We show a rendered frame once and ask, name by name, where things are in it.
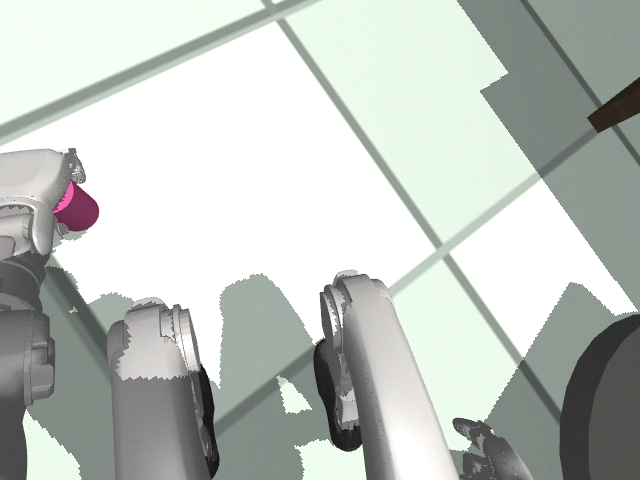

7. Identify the right robot hand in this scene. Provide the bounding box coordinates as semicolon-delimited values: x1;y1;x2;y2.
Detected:
452;418;534;480

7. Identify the right robot foot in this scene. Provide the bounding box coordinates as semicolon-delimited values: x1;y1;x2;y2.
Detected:
313;339;362;452

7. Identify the can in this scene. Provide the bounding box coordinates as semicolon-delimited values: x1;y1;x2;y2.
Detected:
53;180;99;232

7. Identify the left robot hand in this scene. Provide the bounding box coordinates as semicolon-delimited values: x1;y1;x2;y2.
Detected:
0;148;86;241

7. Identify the left robot arm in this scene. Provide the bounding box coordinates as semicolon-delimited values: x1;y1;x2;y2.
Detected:
0;197;55;480

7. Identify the left robot foot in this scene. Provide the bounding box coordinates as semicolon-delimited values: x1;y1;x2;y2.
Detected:
198;365;220;479

